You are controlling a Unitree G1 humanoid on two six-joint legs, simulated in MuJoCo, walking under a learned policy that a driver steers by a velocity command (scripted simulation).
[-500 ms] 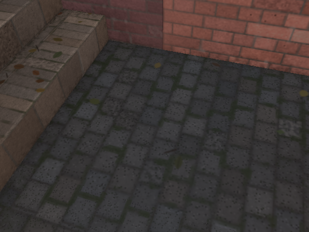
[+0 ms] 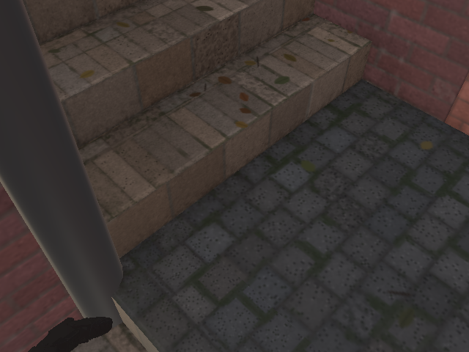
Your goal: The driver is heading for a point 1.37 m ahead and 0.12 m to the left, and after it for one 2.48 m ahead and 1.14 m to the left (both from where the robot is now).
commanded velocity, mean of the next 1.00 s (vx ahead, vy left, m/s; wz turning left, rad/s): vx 0.01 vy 0.00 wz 0.41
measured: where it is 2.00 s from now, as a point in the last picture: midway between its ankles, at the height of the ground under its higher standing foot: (308, 201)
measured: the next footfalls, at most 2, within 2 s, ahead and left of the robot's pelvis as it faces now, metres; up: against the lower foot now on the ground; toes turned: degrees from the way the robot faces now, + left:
right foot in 0.26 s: +0.14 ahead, -0.23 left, +0.17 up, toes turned +19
left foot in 0.66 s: +0.06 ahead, +0.05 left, +0.00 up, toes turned +30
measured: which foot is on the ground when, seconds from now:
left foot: down 0.00-0.30, up 0.32-0.64, down 0.66-1.00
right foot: up 0.00-0.24, down 0.26-0.66, up 0.68-1.00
